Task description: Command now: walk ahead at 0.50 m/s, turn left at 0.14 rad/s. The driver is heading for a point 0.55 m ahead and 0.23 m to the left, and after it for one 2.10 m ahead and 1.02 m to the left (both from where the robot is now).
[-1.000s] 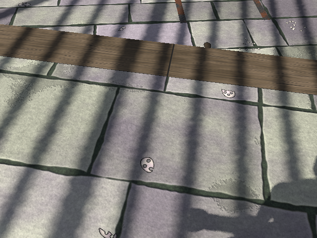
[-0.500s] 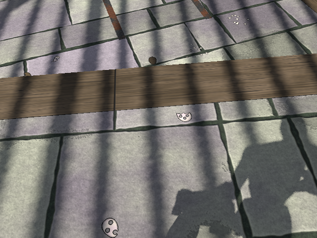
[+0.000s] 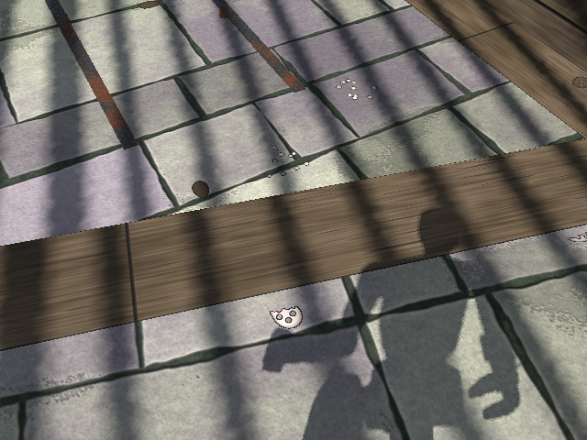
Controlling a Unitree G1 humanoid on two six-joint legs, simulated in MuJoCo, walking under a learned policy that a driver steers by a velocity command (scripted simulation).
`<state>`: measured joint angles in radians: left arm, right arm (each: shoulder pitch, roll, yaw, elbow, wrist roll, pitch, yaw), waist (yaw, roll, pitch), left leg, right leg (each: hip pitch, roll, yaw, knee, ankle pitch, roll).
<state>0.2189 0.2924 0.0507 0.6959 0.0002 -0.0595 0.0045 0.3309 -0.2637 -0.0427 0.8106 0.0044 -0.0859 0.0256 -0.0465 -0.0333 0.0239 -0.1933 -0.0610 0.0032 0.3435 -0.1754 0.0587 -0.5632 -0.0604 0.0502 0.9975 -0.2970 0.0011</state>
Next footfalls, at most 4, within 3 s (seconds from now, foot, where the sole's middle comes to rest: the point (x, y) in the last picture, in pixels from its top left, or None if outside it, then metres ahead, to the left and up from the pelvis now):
0.24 right None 0.30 -0.14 -0.78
0.74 left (204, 436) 0.50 0.19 -0.78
1.22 right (218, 298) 0.85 0.17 -0.78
1.70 left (71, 296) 0.87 0.56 -0.78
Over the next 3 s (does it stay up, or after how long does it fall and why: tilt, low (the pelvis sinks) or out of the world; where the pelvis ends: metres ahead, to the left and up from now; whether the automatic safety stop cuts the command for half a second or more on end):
stays up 1.49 0.81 -0.14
